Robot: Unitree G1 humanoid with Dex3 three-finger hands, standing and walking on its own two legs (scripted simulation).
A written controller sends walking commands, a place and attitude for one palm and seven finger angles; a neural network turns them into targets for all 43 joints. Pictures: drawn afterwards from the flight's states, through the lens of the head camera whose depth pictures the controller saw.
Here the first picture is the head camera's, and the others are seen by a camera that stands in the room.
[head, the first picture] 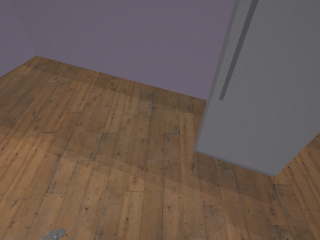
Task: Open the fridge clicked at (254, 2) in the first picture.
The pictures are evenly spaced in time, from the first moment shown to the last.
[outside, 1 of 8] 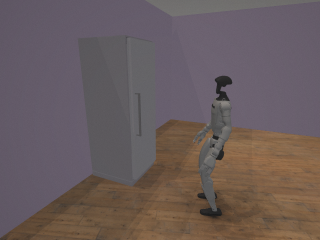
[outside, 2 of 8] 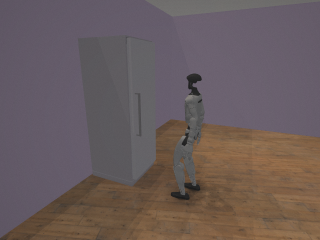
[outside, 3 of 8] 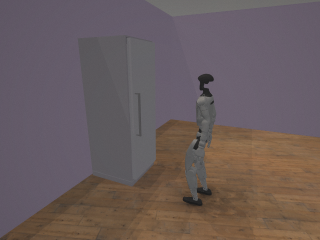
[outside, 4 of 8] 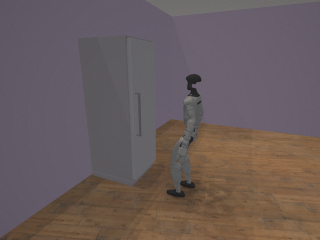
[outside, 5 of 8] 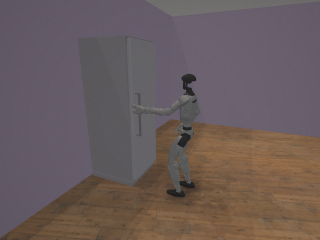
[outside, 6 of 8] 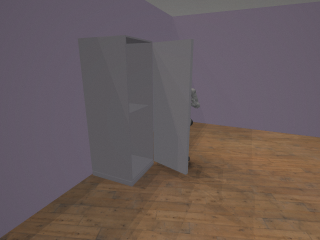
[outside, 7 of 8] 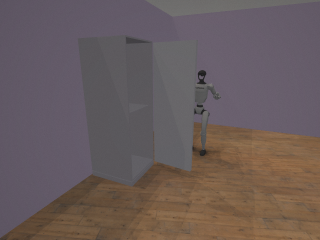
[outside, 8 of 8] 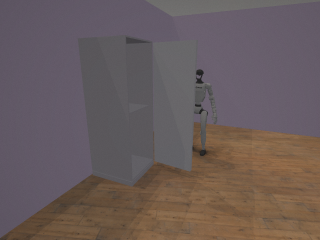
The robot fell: no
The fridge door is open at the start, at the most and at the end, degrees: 0 91 84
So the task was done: yes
